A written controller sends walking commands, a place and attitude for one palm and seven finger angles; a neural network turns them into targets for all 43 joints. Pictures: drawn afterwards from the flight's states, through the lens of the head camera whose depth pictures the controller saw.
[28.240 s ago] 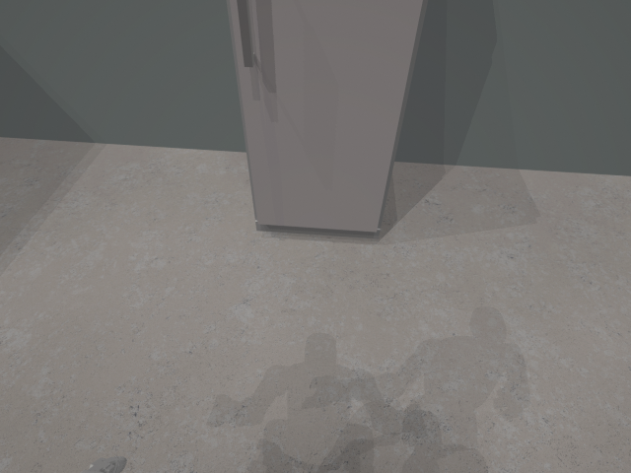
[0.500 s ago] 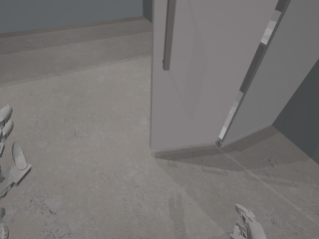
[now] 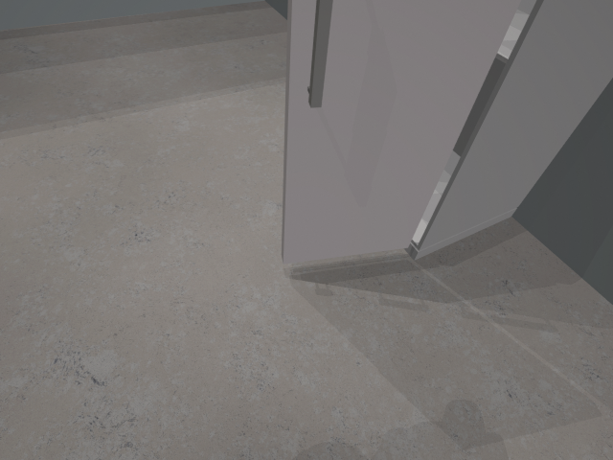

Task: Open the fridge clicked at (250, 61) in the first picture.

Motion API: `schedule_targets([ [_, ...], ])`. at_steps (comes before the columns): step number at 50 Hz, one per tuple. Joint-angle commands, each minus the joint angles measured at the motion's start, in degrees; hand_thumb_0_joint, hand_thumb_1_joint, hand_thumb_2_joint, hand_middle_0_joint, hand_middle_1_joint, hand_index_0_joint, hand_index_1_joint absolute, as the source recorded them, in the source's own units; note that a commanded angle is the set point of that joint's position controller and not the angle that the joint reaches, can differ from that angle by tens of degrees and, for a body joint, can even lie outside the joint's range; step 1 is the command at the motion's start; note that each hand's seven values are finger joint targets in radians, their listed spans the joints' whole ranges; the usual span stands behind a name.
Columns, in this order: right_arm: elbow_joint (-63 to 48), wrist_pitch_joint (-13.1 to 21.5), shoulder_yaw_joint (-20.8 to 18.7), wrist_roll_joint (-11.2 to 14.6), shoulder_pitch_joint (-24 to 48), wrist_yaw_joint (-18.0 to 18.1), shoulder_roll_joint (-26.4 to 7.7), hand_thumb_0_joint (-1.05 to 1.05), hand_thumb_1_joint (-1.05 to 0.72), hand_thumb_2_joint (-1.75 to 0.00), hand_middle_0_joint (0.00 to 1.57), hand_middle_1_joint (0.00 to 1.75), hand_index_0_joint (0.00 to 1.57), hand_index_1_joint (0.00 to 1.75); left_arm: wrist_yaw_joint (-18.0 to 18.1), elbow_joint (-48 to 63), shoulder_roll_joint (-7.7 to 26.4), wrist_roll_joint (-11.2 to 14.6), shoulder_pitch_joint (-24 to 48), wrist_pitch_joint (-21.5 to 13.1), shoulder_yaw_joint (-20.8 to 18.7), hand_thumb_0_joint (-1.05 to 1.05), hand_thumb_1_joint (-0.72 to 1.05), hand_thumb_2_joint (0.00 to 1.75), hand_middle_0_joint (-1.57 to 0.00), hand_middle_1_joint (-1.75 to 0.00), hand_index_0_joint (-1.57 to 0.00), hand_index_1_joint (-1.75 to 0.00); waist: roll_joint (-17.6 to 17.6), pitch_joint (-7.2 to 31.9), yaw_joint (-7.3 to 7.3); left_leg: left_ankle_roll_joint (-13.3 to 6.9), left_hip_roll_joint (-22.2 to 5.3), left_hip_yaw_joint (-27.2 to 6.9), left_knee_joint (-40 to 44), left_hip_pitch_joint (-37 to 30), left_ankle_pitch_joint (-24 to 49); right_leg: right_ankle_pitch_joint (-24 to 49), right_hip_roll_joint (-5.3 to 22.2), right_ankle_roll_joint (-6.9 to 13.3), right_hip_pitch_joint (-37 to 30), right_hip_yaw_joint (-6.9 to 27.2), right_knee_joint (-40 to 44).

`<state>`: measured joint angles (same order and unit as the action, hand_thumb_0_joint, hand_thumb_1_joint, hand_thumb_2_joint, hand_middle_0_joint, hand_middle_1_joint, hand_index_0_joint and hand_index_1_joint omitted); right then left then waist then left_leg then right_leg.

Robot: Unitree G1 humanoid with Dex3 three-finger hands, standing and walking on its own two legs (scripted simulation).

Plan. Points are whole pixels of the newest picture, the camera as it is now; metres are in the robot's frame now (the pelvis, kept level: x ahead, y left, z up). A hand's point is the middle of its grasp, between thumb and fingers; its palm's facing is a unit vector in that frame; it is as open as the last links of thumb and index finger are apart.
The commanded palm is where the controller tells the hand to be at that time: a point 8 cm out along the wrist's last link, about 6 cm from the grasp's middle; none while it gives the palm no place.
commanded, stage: let the arm hang, fingers relaxed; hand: left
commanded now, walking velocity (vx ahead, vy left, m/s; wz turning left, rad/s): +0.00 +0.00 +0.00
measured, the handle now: out of the picture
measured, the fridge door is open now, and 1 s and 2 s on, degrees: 74 74 74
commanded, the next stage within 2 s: look to check the result in 0.74 s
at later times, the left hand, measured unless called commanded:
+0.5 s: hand out of the picture +0.06 +0.25 -0.15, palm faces -0.02 -0.95 -0.31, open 7.4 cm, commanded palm none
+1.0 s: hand out of the picture +0.10 +0.25 -0.15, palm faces -0.04 -0.95 -0.32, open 7.4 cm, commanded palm none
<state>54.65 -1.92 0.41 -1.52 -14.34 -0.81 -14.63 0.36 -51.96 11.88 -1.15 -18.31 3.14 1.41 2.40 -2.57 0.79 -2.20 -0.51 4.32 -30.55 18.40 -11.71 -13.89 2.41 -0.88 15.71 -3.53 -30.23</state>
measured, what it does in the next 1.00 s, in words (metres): stands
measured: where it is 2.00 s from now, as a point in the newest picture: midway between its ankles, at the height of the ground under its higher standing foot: outside the picture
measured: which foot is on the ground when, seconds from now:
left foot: down 0.00-1.00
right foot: down 0.00-1.00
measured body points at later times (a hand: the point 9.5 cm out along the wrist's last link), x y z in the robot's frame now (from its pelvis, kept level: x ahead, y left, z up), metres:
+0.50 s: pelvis +0.01 +0.02 +0.01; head +0.01 +0.02 +0.46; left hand +0.06 +0.30 -0.13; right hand +0.05 -0.24 -0.14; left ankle +0.05 +0.09 -0.73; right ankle +0.02 -0.13 -0.73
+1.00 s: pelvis +0.04 +0.01 +0.01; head +0.06 +0.01 +0.46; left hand +0.10 +0.30 -0.13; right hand +0.12 -0.29 -0.12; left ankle +0.05 +0.09 -0.73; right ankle +0.02 -0.13 -0.73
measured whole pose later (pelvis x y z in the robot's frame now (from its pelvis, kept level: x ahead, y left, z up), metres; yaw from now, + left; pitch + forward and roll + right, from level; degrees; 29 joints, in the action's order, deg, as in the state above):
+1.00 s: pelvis +0.04 +0.01 +0.01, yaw -1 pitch -1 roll +0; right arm 64.9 0.3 -0.8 -0.6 -5.0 -0.3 -19.3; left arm -0.1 -65.1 19.3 -0.8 -7.6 -0.8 0.0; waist 0.4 -2.6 0.1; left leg -2.7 0.9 5.2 -18.8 9.1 -9.1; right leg -10.6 3.0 -2.0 6.6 -2.7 -18.1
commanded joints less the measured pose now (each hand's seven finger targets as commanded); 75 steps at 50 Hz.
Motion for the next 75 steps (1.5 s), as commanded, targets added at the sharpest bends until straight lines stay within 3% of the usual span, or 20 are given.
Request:
schedule_targets([
  [1,-2.1,1.5,-2.2,0.0,1.9,1.2,-6.6,0.0,-0.9,-0.9,0.2,0.3,0.2,0.3,0.4,0.9,11.3,0.0,1.3,-3.2,-3.3,0.0,0.9,0.9,-0.2,-0.3,-0.2,-0.3,-10.7,3.1,-0.14,0.3,-4.1,-7.1,9.2,-0.6,-11.2,-9.5,4.1,3.7,-0.1,7.7,10.4],
  [9,2.9,1.6,-3.4,0.4,-2.3,2.0,-7.3,0.0,-0.9,-0.9,0.2,0.3,0.2,0.3,0.5,-6.3,10.9,0.0,1.5,-3.4,-3.5,0.0,0.9,0.9,-0.2,-0.3,-0.2,-0.3,-4.0,0.3,0.07,-0.3,-5.7,-8.4,11.0,-1.5,-11.5,-10.2,3.7,3.8,1.1,6.2,12.0],
  [15,5.0,2.1,-3.7,0.3,-1.3,2.0,-8.3,0.0,-0.9,-0.9,0.2,0.3,0.2,0.3,0.6,-8.7,11.3,-0.1,2.2,-3.5,-3.7,0.0,0.9,0.9,-0.2,-0.3,-0.2,-0.3,-2.3,0.1,-0.55,-0.7,-6.7,-9.7,14.1,-1.6,-11.8,-7.2,3.3,3.3,-0.8,5.4,10.8],
  [26,6.0,3.0,-3.6,0.4,5.3,1.4,-11.1,0.0,-0.9,-0.9,0.2,0.3,0.2,0.3,0.5,-9.0,14.0,-0.2,7.0,-4.2,-3.6,0.0,0.9,0.9,-0.2,-0.3,-0.2,-0.3,-4.0,0.1,-1.04,-0.4,-7.4,-10.2,17.5,-4.2,-6.3,-0.3,3.9,2.3,-3.9,5.4,11.0],
  [33,6.1,3.6,-3.5,0.7,8.3,1.2,-13.1,0.0,-0.9,-0.9,0.2,0.3,0.2,0.3,0.3,-8.6,16.2,-0.1,9.8,-5.0,-3.7,0.0,0.9,0.9,-0.2,-0.3,-0.2,-0.3,-2.9,3.2,-0.7,-0.2,-7.1,-8.4,15.5,-9.4,5.2,4.8,5.0,2.1,-5.6,5.6,12.4],
  [41,6.5,3.6,-3.2,0.8,10.8,1.2,-15.0,0.0,-0.9,-0.9,0.2,0.3,0.2,0.3,0.1,-9.2,17.6,0.1,11.7,-5.1,-3.5,0.0,0.9,0.9,-0.2,-0.3,-0.2,-0.3,-4.2,4.3,-0.45,0.1,-7.3,-8.1,15.7,-11.5,7.2,5.6,5.5,2.1,-7.0,5.9,13.9],
  [51,7.0,3.6,-2.8,0.9,11.6,1.3,-16.2,0.0,-0.9,-0.9,0.2,0.3,0.2,0.3,0.2,-9.8,18.8,0.3,12.4,-5.3,-3.4,0.0,0.9,0.9,-0.2,-0.3,-0.2,-0.3,-2.9,6.2,-0.27,0.4,-7.7,-7.6,14.7,-14.2,13.6,11.6,6.1,2.3,-9.2,5.7,14.4],
  [64,7.3,3.4,-2.6,0.9,11.9,1.3,-16.2,0.0,-0.9,-0.9,0.2,0.3,0.2,0.3,0.3,-9.9,19.1,0.3,13.1,-5.3,-3.2,0.0,0.9,0.9,-0.2,-0.3,-0.2,-0.3,-2.0,4.7,-0.35,0.7,-7.7,-7.2,15.3,-14.2,13.3,12.3,6.2,2.4,-9.9,5.6,15.5],
  [70,7.3,3.6,-2.5,0.9,11.7,1.4,-16.0,0.0,-0.9,-0.9,0.2,0.3,0.2,0.3,0.5,-9.8,19.1,0.4,12.9,-5.5,-3.4,0.0,0.9,0.9,-0.2,-0.3,-0.2,-0.3,-2.0,6.3,-0.37,0.8,-7.8,-6.9,14.7,-15.3,16.0,16.2,6.4,2.5,-11.3,5.5,15.1],
  [75,7.4,3.4,-2.4,0.8,11.6,1.5,-15.7,0.0,-0.9,-0.9,0.2,0.3,0.2,0.3,0.5,-9.6,18.9,0.4,13.1,-5.4,-3.3,0.0,0.9,0.9,-0.2,-0.3,-0.2,-0.3,-2.4,4.4,-0.37,0.9,-7.7,-6.8,15.2,-14.6,14.5,14.8,6.3,2.6,-10.6,5.7,15.7],
])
